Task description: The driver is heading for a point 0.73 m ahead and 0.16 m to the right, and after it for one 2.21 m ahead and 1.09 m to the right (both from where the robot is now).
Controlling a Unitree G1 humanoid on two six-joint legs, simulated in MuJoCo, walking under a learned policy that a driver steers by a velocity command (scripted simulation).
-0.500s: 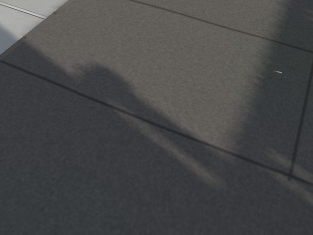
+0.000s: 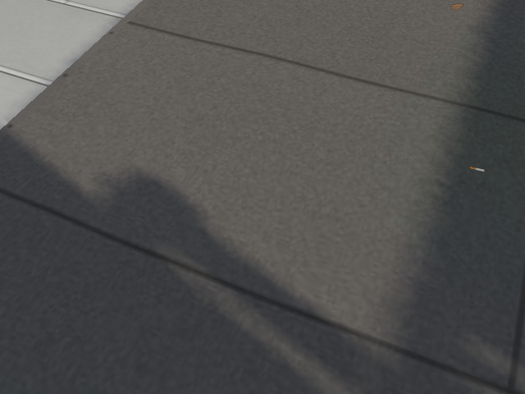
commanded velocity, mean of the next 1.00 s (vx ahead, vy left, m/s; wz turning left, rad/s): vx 0.50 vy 0.00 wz -0.21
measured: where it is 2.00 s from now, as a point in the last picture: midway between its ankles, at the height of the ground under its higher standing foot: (311, 280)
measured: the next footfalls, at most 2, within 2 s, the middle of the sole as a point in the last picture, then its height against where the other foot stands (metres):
left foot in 0.46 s outside the picture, level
right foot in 1.02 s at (329, 310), level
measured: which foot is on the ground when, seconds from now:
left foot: up 0.00-0.44, down 0.46-1.00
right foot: down 0.00-0.46, up 0.48-1.00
